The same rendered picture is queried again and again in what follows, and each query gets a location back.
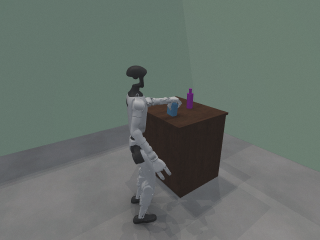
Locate left robot hand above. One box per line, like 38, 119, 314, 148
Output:
167, 96, 182, 110

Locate robot left upper arm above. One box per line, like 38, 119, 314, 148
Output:
144, 96, 153, 107

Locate left robot foot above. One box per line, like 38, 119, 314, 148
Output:
131, 195, 140, 204

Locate robot right upper arm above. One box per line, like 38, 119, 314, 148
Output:
130, 98, 145, 138

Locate robot left thigh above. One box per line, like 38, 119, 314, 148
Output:
138, 167, 144, 177

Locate sponge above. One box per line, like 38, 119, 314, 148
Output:
167, 102, 179, 117

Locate table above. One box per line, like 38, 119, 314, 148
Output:
142, 96, 228, 198

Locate left robot forearm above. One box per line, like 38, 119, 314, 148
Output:
148, 97, 171, 106

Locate right robot forearm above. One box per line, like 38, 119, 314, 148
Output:
133, 130, 158, 162

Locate right robot hand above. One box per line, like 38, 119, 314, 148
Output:
152, 158, 171, 180

